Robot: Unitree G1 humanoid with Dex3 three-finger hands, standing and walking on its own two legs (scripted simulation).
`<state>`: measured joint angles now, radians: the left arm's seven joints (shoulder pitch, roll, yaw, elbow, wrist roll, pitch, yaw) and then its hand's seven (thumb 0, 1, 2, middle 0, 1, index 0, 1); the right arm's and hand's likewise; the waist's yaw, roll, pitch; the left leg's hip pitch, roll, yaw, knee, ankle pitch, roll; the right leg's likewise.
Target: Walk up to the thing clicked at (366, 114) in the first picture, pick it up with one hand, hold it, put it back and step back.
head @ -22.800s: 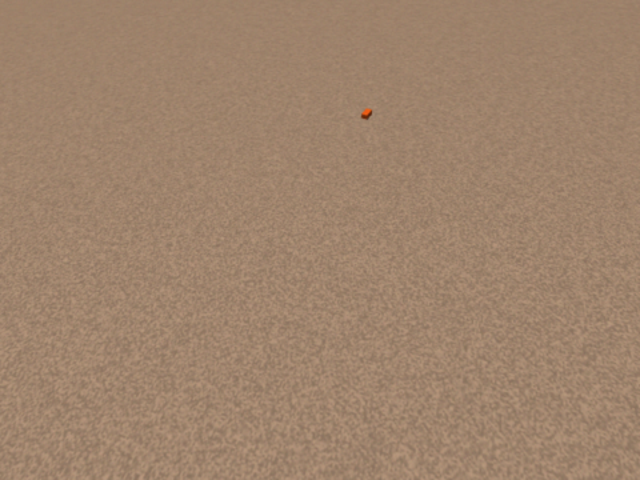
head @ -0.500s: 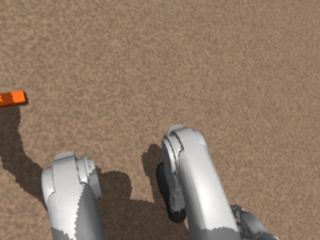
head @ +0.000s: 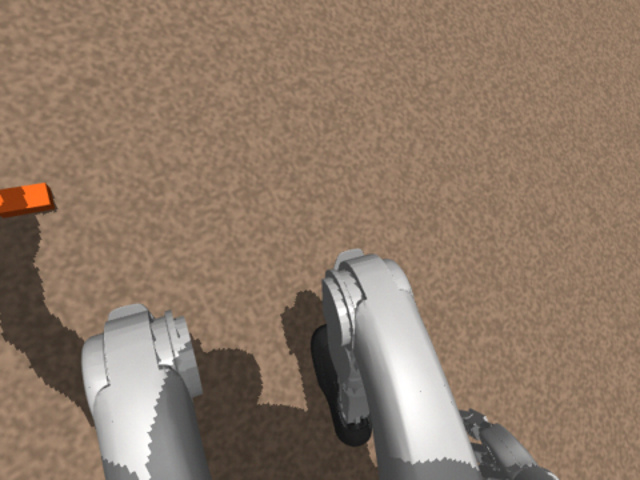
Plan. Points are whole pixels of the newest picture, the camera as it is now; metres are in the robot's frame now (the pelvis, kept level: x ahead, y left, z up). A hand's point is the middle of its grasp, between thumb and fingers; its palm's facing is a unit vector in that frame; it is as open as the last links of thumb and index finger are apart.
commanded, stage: rise first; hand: left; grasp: from above
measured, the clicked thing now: (24, 200) +0.49 +0.31 -0.30
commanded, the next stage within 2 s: approach in 1.68 s
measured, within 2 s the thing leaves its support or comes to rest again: neither
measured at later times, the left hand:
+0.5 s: hand out of the picture +0.45 +0.35 -0.18, palm faces -0.45 -0.10 -0.89, open 11.4 cm
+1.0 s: hand out of the picture +0.45 +0.35 -0.18, palm faces -0.46 -0.10 -0.88, open 11.7 cm
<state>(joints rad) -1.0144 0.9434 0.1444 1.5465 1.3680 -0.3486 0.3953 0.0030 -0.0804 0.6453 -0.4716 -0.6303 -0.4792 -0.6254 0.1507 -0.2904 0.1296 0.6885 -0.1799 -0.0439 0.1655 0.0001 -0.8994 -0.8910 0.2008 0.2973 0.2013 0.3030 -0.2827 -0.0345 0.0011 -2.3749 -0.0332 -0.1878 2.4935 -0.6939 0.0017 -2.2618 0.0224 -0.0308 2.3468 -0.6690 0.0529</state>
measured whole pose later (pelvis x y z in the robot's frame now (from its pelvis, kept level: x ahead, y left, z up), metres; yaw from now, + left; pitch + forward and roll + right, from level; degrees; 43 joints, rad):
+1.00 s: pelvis +0.00 +0.00 +0.00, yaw -1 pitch +32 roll -13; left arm -1.01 0.96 0.16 1.52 1.36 -0.35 0.37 0.00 -0.12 0.68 -0.43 -0.66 -0.44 -0.65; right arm 0.16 -0.30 0.14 0.67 -0.18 -0.04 0.17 0.00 -0.90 -0.89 0.20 0.30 0.20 0.30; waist -0.29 -0.04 0.02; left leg -2.38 -0.03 -0.20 2.50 -0.70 0.00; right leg -2.26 0.02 -0.04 2.35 -0.67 0.05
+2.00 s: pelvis +0.00 +0.00 +0.00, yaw -1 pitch +32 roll -13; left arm -1.07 0.95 0.08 1.53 1.36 -0.33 0.37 0.00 -0.22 0.75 -0.36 -0.74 -0.36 -0.74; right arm 0.16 -0.29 0.15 0.67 -0.18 -0.05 0.17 0.00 -0.90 -0.89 0.20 0.30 0.20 0.30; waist -0.30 -0.05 0.01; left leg -2.39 -0.03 -0.19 2.51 -0.69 0.01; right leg -2.27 0.02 -0.04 2.35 -0.66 0.05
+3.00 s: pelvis +0.00 +0.00 -0.01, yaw -2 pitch +31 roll -14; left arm -1.12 1.01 0.11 1.71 1.40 -0.30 0.53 0.00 -0.17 0.72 -0.40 -0.64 -0.39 -0.65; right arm 0.15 -0.32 0.24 0.63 -0.22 -0.11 0.17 0.00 -0.89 -0.89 0.20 0.30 0.20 0.30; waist -0.39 -0.10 0.10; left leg -2.38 -0.02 -0.22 2.54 -0.71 0.00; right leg -2.27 0.04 -0.06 2.36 -0.65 0.05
